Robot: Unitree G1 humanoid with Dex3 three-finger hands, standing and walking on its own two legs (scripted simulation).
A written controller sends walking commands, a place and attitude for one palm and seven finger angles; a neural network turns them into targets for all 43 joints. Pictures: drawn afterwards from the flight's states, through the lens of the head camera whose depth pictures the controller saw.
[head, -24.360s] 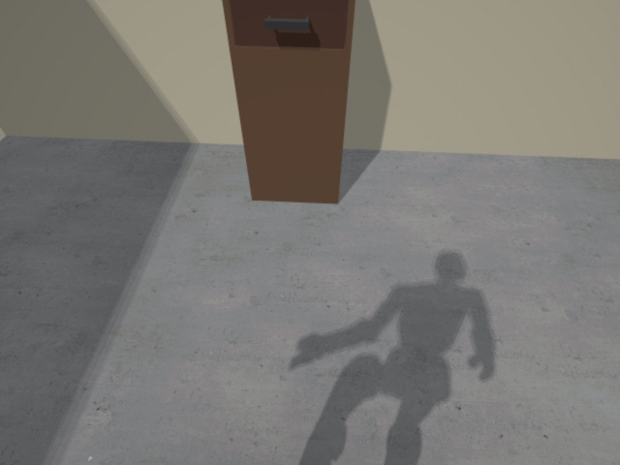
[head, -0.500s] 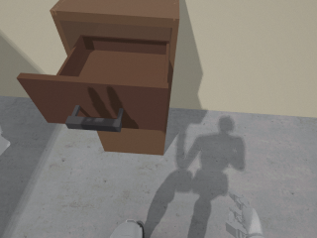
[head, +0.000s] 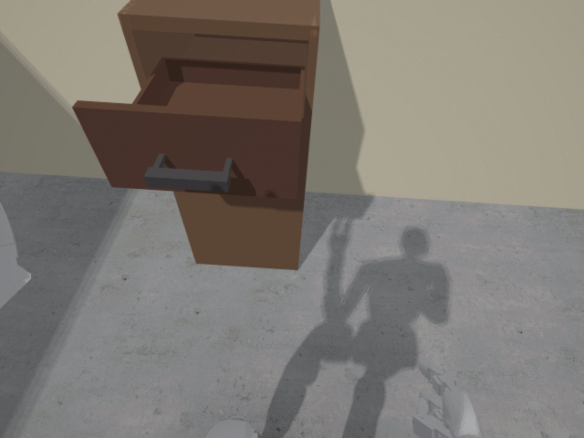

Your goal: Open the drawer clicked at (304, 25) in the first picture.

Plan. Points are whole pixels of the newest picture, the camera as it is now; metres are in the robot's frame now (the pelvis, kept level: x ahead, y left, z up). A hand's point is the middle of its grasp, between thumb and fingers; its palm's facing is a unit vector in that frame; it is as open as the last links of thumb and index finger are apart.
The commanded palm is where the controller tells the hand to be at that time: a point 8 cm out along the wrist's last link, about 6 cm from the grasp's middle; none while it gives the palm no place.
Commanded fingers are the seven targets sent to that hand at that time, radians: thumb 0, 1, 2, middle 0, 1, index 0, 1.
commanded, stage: stop stepping back and stand still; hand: left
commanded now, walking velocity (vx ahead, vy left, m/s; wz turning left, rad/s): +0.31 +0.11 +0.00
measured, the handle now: (191, 170) +0.52 +0.20 +0.06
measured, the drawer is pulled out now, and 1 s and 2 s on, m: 0.29 0.29 0.29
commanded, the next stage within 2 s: let the arm hang, fingers relaxed in 0.52 s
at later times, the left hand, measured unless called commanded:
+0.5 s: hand out of the picture +0.15 +0.25 +0.24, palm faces +0.48 -0.78 -0.41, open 7.4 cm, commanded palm +0.08 +0.29 +0.25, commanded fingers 0.00 0.90 0.90 -0.20 -0.30 -0.20 -0.30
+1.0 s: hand out of the picture -0.01 +0.20 -0.16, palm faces +0.10 -0.98 -0.19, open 6.8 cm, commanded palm none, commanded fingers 0.00 0.90 0.90 -0.20 -0.30 -0.20 -0.30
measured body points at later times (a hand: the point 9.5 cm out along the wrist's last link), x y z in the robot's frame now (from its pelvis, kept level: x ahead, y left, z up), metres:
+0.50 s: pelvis -0.03 +0.01 +0.01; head -0.04 +0.02 +0.46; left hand +0.12 +0.29 +0.26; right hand +0.12 -0.23 -0.08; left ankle -0.01 +0.12 -0.73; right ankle +0.00 -0.09 -0.73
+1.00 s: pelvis -0.03 +0.01 +0.01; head +0.00 +0.03 +0.46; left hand -0.02 +0.25 -0.15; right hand +0.00 -0.22 -0.13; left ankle -0.01 +0.12 -0.73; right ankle +0.00 -0.09 -0.73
